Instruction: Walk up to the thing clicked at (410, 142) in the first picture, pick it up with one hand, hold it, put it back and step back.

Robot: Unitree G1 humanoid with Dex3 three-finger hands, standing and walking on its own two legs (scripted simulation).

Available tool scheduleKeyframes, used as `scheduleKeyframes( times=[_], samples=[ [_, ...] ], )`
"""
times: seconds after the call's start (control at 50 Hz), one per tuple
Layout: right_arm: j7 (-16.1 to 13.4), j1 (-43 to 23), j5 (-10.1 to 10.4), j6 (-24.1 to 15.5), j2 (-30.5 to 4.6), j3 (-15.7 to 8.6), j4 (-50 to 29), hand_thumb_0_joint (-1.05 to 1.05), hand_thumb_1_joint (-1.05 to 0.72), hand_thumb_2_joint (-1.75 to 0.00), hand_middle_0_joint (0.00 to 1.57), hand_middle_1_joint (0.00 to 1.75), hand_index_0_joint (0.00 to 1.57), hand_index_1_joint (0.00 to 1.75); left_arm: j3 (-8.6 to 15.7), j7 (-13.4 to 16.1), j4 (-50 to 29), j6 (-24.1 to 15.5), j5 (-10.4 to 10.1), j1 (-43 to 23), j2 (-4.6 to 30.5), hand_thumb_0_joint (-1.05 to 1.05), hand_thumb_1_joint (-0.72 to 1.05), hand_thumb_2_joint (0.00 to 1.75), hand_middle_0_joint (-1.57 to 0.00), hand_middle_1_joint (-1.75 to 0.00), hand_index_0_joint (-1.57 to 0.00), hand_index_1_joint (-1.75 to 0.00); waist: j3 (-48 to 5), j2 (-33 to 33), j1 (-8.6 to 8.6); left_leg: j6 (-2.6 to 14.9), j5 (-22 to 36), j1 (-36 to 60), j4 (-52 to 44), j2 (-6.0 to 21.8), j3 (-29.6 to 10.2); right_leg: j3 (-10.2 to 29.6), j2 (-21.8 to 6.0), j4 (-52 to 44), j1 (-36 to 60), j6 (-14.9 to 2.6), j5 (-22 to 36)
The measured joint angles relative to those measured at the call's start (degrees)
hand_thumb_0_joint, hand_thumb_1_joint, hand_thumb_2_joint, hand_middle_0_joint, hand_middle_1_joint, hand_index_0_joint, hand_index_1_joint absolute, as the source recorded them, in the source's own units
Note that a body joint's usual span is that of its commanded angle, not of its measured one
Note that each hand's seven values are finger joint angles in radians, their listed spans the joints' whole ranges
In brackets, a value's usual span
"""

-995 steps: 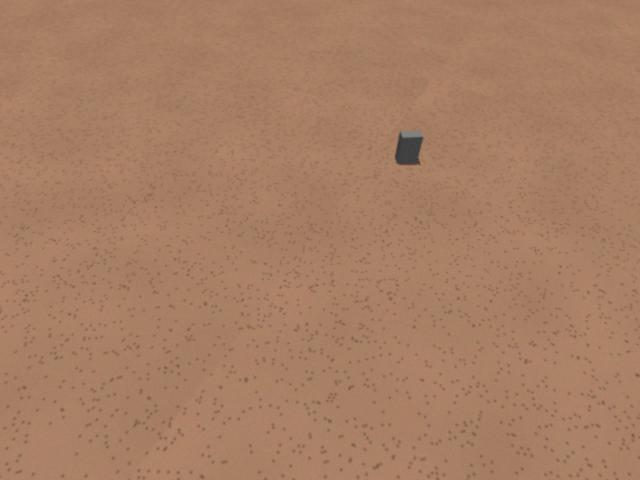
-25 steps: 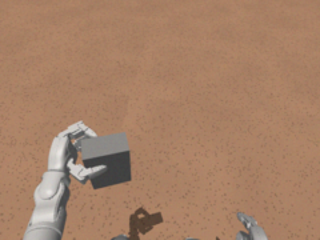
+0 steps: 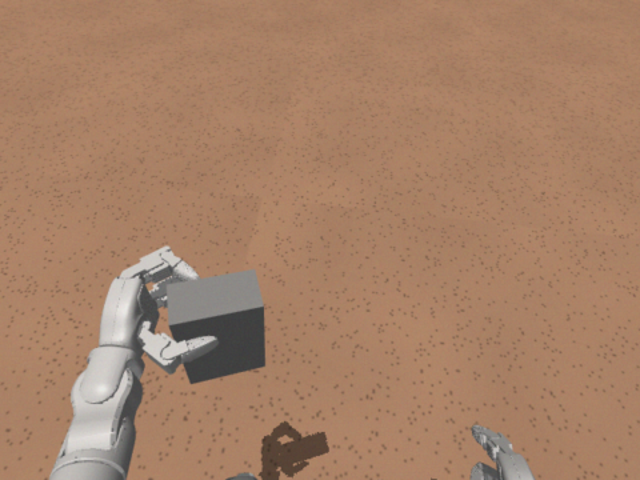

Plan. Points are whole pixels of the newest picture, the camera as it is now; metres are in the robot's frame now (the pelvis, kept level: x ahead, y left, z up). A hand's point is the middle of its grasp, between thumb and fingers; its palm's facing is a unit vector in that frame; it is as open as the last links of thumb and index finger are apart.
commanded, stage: hold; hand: left
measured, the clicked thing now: (221, 329) +0.30 +0.12 +0.00
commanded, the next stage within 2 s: crouch in 1.60 s
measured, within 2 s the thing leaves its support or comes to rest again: neither
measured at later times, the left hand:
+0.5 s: hand (182, 311) +0.31 +0.16 +0.04, palm faces -0.02 -1.00 -0.02, open 9.7 cm
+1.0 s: hand (181, 314) +0.30 +0.16 +0.04, palm faces -0.02 -1.00 -0.02, open 9.7 cm
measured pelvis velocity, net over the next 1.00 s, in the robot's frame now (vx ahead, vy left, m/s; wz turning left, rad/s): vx -0.01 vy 0.00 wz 0.00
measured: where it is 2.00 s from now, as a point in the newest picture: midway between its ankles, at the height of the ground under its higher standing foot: outside the picture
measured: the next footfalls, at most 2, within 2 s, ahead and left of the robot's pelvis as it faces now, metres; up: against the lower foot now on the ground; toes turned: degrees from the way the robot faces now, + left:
none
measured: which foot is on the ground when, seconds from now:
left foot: down 0.00-1.00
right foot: down 0.00-1.00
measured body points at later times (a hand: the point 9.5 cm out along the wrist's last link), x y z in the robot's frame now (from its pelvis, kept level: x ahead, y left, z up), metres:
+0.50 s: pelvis -0.01 +0.00 +0.00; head +0.03 +0.00 +0.45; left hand +0.30 +0.22 +0.04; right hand +0.12 -0.25 -0.11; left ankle +0.02 +0.13 -0.71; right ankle +0.00 -0.13 -0.71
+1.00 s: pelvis -0.01 +0.00 +0.00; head +0.03 +0.00 +0.45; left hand +0.30 +0.22 +0.04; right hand +0.13 -0.25 -0.11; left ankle +0.02 +0.13 -0.71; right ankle +0.00 -0.13 -0.71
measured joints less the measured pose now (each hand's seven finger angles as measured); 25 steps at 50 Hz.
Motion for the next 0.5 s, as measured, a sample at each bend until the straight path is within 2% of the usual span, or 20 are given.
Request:
scheduleKeyframes(
  times=[0.24, 0.5],
  samples=[
    [-0.2, -0.2, 0.0, -0.3, -0.1, -0.1, 0.6, 0.01, -0.91, -0.9, 0.2, 0.3, 0.2, 0.3, -0.3, 0.6, 0.2, -0.1, 0.1, -0.4, -0.1, -0.02, -0.59, 1.07, -0.91, -1.32, -0.9, -1.29, 0.0, 0.0, -0.04, 0.02, 0.6, 0.6, -0.7, -0.1, -0.1, -0.1, -0.1, -0.5, 0.5, -0.01, 0.5],
    [0.2, -0.3, -0.2, -0.5, -0.1, -0.1, 0.6, 0.01, -0.91, -0.9, 0.2, 0.3, 0.2, 0.3, 0.4, 0.0, 2.3, -0.8, 0.3, -1.2, -0.1, -0.02, -0.6, 1.07, -0.91, -1.32, -0.9, -1.3, 0.0, -0.1, -0.12, 0.08, 0.9, 0.0, -0.5, -0.1, 0.1, 0.1, 0.0, -0.4, -0.2, 0.02, 0.9]
  ],
)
